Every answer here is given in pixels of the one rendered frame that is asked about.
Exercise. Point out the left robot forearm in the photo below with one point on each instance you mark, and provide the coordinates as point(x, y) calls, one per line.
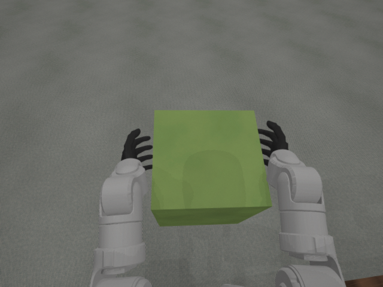
point(120, 246)

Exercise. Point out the right robot upper arm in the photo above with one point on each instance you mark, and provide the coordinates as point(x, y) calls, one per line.
point(307, 276)

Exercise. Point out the carton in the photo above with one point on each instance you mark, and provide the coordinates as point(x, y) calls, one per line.
point(208, 168)

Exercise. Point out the robot left hand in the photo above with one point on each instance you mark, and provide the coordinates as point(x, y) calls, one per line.
point(130, 145)

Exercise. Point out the robot right hand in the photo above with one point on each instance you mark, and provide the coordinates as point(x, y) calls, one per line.
point(278, 138)

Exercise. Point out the right robot forearm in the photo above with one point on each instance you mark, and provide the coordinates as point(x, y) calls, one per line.
point(304, 232)

